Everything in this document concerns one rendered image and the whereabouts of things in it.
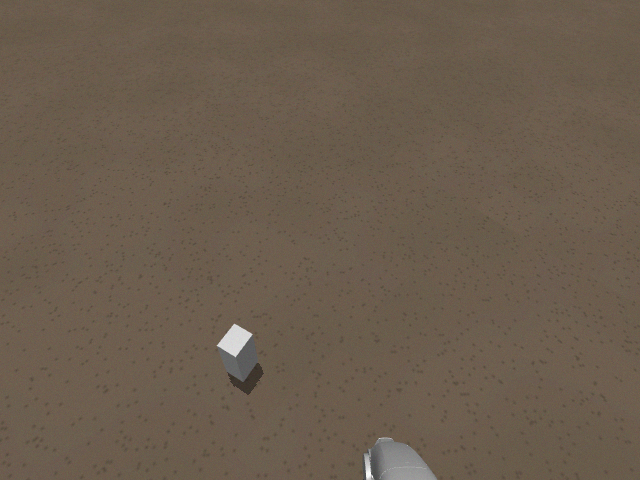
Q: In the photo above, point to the carton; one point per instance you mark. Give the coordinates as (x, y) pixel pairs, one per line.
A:
(238, 352)

